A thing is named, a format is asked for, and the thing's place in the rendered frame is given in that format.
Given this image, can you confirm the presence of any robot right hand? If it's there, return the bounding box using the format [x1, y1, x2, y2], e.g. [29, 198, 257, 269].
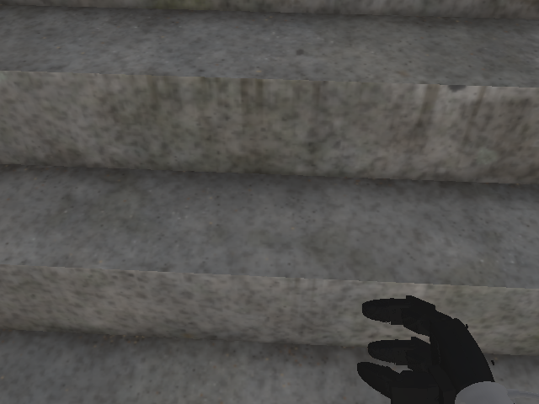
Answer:
[357, 295, 495, 404]

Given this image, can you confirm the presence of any robot right forearm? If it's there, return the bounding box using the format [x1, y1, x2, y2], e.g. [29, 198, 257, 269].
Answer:
[455, 381, 516, 404]

